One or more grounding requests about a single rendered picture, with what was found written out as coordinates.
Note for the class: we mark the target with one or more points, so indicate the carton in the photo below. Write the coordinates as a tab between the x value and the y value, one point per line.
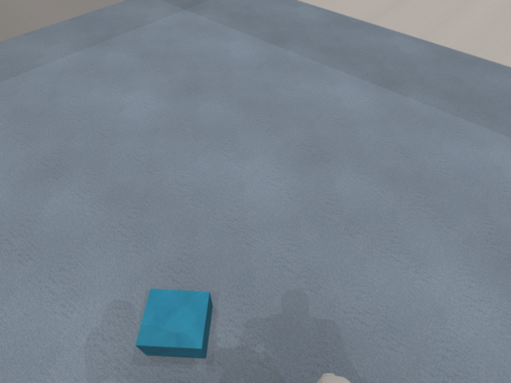
176	323

